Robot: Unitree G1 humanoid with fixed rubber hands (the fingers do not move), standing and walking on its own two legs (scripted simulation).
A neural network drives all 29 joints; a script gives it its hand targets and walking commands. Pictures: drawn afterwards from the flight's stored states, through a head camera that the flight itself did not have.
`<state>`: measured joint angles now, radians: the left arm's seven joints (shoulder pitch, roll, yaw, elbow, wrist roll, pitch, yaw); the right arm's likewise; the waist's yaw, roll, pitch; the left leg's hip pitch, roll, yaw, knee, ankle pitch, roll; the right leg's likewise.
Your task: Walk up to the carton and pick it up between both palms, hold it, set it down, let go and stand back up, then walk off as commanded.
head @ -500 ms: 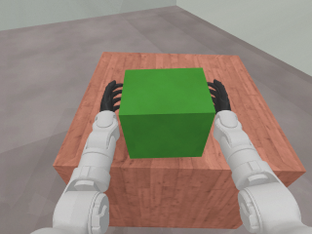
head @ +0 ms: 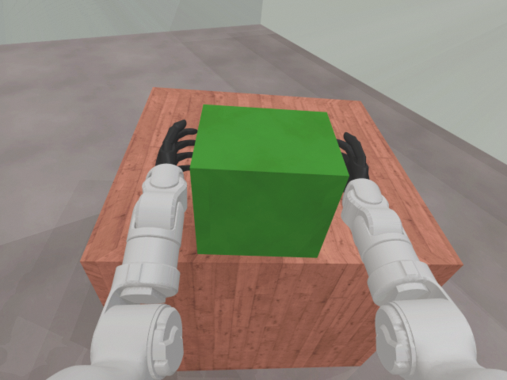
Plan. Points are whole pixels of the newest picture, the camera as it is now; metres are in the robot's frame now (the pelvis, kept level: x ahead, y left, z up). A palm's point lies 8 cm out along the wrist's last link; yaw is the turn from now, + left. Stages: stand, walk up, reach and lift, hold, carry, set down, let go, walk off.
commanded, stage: reach and lift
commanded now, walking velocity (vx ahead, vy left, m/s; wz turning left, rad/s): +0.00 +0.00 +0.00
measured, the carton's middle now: (261, 183) +0.40 +0.00 +0.12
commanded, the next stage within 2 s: hold in 1.42 s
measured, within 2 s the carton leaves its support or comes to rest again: neither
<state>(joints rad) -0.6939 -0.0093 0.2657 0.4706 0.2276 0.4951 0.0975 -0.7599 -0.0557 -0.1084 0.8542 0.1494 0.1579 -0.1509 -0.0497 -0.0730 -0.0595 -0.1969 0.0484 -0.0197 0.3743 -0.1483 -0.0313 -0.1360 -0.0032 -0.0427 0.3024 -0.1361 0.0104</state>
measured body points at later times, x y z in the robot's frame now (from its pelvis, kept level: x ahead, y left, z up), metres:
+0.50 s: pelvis +0.02 +0.01 +0.00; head -0.03 +0.03 +0.45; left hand +0.41 +0.15 +0.19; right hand +0.40 -0.15 +0.18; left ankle +0.03 +0.14 -0.75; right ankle +0.02 -0.13 -0.75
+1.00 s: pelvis +0.02 +0.00 +0.00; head -0.03 +0.03 +0.45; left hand +0.40 +0.16 +0.20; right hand +0.40 -0.15 +0.19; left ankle +0.03 +0.14 -0.75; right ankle +0.02 -0.13 -0.75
